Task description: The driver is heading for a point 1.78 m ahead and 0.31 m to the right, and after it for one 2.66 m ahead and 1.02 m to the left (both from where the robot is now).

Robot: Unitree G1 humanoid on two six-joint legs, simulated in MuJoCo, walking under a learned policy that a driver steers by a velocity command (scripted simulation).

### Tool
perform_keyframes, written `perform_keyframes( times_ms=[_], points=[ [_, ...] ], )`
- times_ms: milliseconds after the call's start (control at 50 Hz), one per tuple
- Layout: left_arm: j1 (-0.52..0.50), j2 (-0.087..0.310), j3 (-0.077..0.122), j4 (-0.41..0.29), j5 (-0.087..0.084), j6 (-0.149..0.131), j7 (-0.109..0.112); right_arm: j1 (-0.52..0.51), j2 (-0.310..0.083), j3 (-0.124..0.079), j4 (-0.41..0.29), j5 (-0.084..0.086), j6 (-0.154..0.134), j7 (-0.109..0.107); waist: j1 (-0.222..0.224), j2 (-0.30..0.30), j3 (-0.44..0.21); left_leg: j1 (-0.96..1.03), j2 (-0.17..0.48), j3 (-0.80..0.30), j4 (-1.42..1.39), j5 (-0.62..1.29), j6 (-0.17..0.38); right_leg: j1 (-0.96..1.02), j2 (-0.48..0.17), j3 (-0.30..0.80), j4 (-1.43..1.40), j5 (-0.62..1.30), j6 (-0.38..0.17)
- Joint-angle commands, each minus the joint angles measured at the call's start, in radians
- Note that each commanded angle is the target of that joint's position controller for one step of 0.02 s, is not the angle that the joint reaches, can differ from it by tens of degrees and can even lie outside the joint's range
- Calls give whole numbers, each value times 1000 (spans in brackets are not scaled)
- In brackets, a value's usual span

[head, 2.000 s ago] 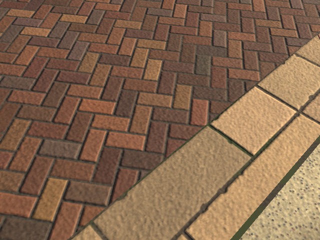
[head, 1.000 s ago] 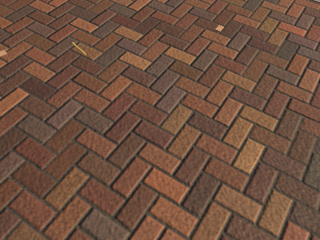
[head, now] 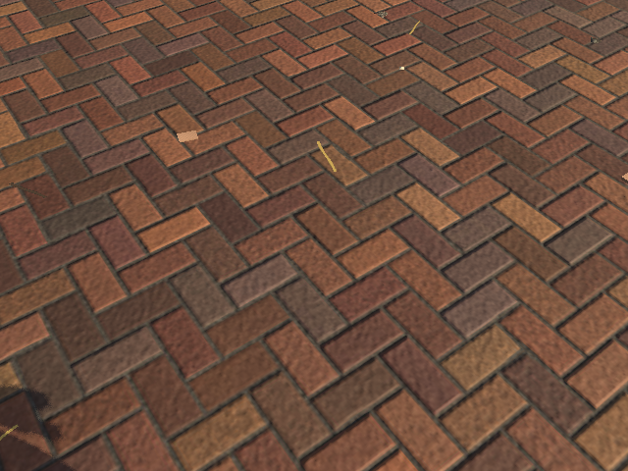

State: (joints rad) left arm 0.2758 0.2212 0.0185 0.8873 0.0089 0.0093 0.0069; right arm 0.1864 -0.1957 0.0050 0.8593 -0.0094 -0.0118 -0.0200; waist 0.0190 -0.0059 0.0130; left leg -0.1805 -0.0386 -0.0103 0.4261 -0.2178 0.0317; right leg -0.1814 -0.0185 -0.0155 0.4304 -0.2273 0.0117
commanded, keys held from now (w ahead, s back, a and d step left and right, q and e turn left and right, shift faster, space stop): no key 1.00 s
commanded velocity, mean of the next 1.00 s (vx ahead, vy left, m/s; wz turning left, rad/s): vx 0.00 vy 0.00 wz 0.01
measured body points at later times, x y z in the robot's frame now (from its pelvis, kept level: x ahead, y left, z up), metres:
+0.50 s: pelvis -0.01 -0.01 +0.00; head +0.00 -0.01 +0.45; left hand +0.01 +0.22 -0.15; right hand +0.00 -0.25 -0.15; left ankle +0.00 +0.10 -0.74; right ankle +0.00 -0.13 -0.74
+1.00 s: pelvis +0.00 -0.01 +0.00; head +0.00 -0.01 +0.45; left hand -0.02 +0.21 -0.16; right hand -0.02 -0.23 -0.16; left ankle +0.00 +0.10 -0.74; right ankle +0.00 -0.13 -0.74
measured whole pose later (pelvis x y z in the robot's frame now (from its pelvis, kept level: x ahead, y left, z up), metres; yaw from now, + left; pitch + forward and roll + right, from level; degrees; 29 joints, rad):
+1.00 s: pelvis +0.00 -0.01 +0.00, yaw -1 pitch -1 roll +0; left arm 0.31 0.15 -0.01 1.14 0.01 0.00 0.03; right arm 0.30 -0.14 0.01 1.16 -0.01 -0.01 -0.04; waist 0.01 0.00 0.02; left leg -0.16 -0.02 -0.01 0.39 -0.21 0.01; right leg -0.17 0.00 -0.01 0.40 -0.21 -0.01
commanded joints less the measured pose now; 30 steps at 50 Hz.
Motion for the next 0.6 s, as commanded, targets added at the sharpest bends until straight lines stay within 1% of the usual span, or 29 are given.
perform_keyframes(
  times_ms=[20,40,80,180,320,460,600],
  points=[
    [27,86,18,-10,3,-14,6,34,-124,-37,1,1,-2,-2,-8,-25,31,18,114,-116,-80,118,33,-37,-68,78,-99,97,-18],
    [26,90,19,1,2,-16,8,33,-120,-37,8,0,-3,-2,-10,-29,21,19,114,-117,-84,114,32,-23,-70,80,-100,101,-20],
    [20,93,20,15,1,-18,10,38,-117,-37,34,1,-6,-4,-10,-15,10,20,112,-113,-91,116,29,-6,-75,84,-101,109,-25],
    [20,87,18,62,2,-16,14,54,-114,-37,96,2,-3,-8,-8,-6,25,11,109,-109,-110,85,23,1,-78,90,-114,78,-34],
    [30,75,10,123,2,-14,18,87,-106,-30,168,2,0,-12,-10,4,41,-2,108,-105,-124,61,16,1,-78,94,-123,49,-42],
    [41,57,0,168,1,-14,21,119,-88,-22,220,2,1,-14,-13,2,54,-8,108,-101,-124,50,13,-12,-75,95,-127,32,-45],
    [57,38,-7,201,1,-15,24,141,-67,-15,253,2,1,-17,-15,0,59,-11,109,-96,-120,51,10,-22,-71,96,-126,29,-45]
  ],
)
Velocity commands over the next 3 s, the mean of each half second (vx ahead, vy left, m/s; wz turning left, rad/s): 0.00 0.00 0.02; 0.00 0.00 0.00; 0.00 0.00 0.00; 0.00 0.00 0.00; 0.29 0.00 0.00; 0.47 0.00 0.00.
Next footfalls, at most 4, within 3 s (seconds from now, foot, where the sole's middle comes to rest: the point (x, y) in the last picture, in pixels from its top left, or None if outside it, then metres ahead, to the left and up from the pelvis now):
2.70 right None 0.42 -0.07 -0.78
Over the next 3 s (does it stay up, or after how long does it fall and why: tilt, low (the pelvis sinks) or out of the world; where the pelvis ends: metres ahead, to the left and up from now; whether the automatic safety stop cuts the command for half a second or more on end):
stays up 0.42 -0.03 0.00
